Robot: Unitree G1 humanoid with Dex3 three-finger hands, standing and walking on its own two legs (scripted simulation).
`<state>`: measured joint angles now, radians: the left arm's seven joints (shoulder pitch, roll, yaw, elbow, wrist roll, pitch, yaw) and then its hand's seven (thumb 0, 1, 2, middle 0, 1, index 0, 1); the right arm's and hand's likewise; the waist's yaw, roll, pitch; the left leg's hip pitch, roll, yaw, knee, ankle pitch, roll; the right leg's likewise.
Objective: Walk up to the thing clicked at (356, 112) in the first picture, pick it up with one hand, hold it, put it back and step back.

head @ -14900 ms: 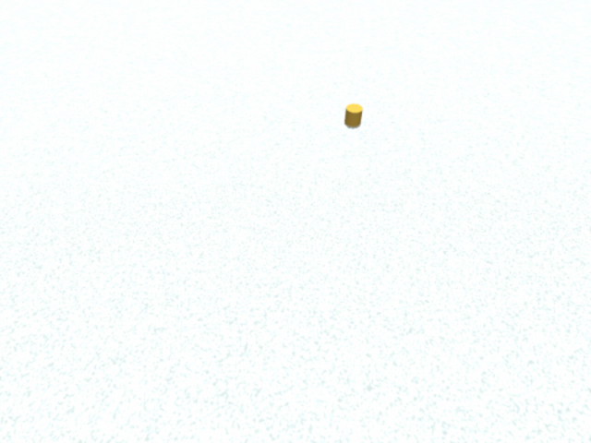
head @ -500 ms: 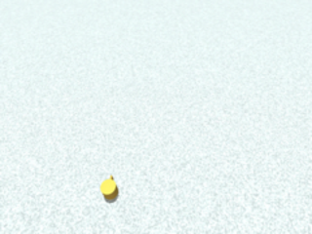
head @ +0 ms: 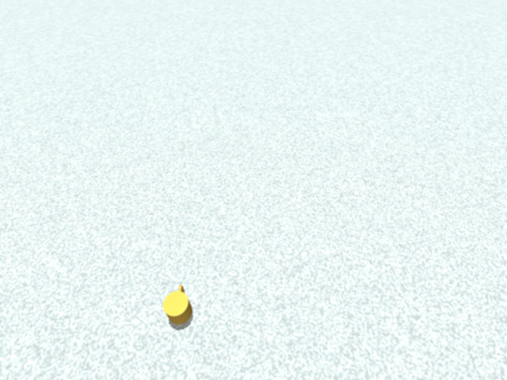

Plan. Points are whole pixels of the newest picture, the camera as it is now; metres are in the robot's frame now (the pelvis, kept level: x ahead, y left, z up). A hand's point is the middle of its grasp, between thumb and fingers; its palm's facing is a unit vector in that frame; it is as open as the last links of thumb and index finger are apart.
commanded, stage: stand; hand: left
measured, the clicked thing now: (179, 303) +0.52 +0.30 -0.74
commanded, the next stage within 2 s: walk up in 0.04 s
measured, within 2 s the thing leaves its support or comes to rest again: neither
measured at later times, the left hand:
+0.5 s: hand out of the picture +0.10 +0.38 -0.18, palm faces +0.04 -0.93 -0.37, open 7.3 cm
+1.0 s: hand (100, 371) +0.18 +0.29 -0.16, palm faces -0.01 -0.92 -0.38, open 7.3 cm
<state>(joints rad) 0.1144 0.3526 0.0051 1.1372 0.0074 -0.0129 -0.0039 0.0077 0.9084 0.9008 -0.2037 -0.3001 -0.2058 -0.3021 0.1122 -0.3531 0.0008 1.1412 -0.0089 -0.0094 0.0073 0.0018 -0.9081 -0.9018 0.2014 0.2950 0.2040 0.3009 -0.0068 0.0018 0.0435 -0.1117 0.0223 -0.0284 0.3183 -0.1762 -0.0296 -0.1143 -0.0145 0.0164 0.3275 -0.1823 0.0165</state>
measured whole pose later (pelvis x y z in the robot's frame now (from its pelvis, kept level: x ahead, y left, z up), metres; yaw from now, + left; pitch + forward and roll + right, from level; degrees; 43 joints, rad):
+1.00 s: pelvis +0.09 +0.03 -0.02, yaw +2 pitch -2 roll +1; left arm 0.15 0.34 0.05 0.88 0.03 0.02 -0.01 0.01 0.91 0.90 -0.20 -0.30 -0.21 -0.30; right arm 0.15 -0.43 -0.05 0.89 0.02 0.02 -0.04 0.00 -0.91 -0.90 0.20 0.29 0.20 0.30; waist 0.00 0.02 0.16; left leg -0.43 -0.06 -0.10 1.09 -0.56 0.00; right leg -0.31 -0.01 0.01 0.67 -0.32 -0.03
